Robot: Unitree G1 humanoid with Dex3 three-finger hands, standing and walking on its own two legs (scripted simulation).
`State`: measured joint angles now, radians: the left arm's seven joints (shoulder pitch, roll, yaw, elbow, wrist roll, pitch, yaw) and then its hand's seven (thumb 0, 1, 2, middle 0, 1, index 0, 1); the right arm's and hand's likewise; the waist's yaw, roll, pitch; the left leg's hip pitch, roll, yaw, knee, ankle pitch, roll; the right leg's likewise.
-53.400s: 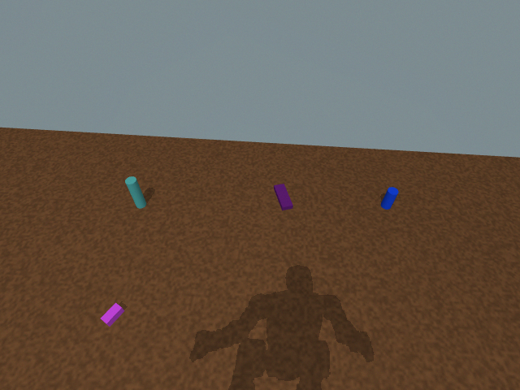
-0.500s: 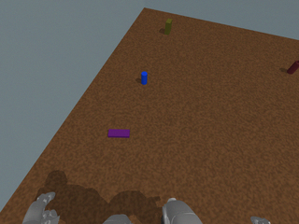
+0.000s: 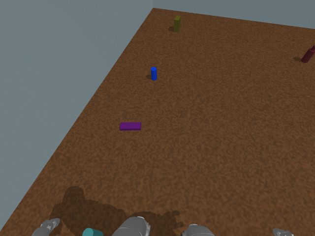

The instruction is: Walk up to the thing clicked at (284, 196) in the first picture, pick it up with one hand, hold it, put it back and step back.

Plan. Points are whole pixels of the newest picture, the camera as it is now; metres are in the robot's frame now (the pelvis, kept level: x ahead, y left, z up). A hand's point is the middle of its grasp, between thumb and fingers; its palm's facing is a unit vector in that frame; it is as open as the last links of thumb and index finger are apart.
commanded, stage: step back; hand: left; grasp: from above
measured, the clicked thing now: (130, 126) +0.85 +0.25 -0.75
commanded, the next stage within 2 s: stand in 1.62 s
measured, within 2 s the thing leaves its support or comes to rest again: neither
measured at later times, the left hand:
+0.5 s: hand out of the picture -0.11 +0.25 -0.14, palm faces -0.04 -0.91 -0.42, open 7.3 cm
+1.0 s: hand out of the picture -0.21 +0.26 -0.15, palm faces +0.06 -0.92 -0.38, open 7.4 cm
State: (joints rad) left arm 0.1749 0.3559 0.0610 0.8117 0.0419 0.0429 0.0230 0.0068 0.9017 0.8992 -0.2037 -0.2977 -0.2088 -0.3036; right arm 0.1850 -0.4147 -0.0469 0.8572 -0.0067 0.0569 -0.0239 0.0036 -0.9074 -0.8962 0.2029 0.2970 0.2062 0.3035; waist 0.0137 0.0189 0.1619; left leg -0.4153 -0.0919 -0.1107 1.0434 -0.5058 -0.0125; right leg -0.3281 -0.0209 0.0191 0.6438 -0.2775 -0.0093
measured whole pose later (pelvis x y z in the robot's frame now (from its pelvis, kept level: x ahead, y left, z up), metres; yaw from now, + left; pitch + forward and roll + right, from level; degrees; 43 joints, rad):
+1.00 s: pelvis -0.25 -0.02 +0.00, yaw +3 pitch -4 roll -1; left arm 0.23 0.38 0.06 1.00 0.03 -0.01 -0.01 0.01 0.91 0.90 -0.20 -0.30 -0.20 -0.30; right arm 0.21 -0.36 -0.04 0.99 -0.04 0.01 0.01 0.01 -0.90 -0.90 0.21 0.30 0.21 0.30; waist 0.01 0.02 0.07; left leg -0.21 0.03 -0.04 0.65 -0.39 0.00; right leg -0.26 0.02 -0.02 0.58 -0.24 -0.01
